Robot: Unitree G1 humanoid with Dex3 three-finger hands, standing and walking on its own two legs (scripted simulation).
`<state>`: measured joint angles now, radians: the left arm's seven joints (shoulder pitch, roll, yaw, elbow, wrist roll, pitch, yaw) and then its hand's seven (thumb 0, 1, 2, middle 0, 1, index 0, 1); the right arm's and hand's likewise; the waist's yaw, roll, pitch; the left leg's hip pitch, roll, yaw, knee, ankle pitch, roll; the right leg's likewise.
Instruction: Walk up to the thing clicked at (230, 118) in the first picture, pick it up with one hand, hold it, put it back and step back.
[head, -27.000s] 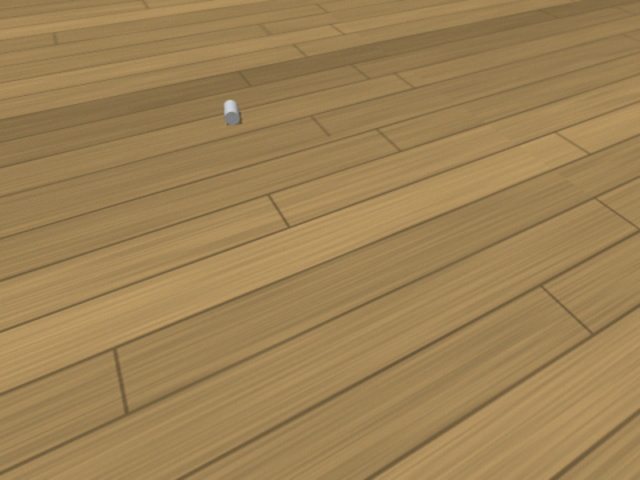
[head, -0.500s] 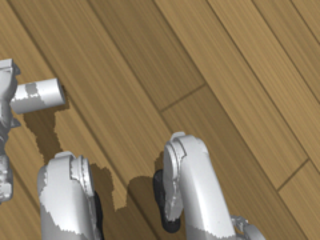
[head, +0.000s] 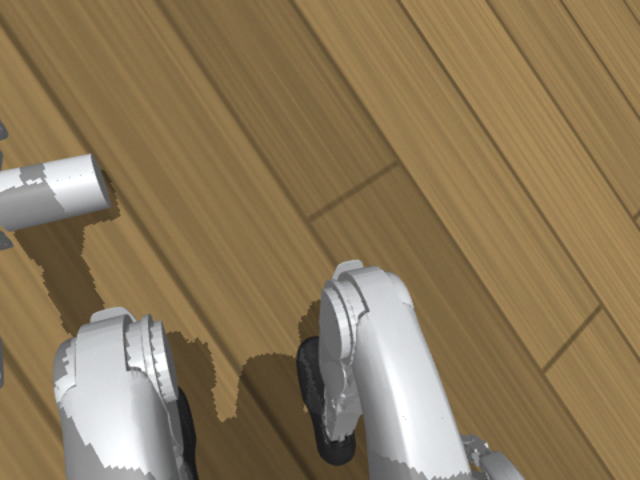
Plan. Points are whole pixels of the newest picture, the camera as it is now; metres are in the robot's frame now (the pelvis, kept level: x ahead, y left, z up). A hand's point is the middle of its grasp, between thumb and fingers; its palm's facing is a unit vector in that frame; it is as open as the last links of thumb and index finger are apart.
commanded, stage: rise first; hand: left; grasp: from above
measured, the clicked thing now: (52, 191) +0.51 +0.27 -0.28
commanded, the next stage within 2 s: approach in 1.04 s
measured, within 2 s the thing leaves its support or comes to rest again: neither
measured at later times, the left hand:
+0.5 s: hand out of the picture +0.46 +0.31 -0.16, palm faces -0.44 -0.11 -0.89, open 14.0 cm
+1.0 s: hand out of the picture +0.47 +0.31 -0.16, palm faces -0.44 -0.10 -0.89, open 13.9 cm
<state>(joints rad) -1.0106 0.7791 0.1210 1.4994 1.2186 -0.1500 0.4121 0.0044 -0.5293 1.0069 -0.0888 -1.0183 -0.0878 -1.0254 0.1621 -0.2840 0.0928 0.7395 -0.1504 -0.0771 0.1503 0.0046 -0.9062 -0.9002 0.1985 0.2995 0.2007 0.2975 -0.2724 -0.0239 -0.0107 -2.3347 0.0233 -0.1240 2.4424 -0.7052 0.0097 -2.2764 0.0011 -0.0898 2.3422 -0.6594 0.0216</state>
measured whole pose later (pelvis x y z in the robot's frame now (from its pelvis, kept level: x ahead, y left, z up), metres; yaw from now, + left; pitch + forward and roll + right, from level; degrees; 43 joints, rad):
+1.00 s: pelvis +0.00 +0.00 +0.01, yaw +0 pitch +34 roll -8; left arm -1.01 0.78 0.10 1.48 1.20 -0.14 0.38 0.00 -0.50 0.98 -0.12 -1.00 -0.12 -1.01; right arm 0.17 -0.28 0.09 0.73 -0.14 -0.08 0.15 0.00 -0.90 -0.90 0.20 0.30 0.20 0.30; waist -0.27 -0.01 -0.02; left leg -2.32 0.02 -0.12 2.42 -0.70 0.01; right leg -2.26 0.00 -0.09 2.32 -0.66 0.02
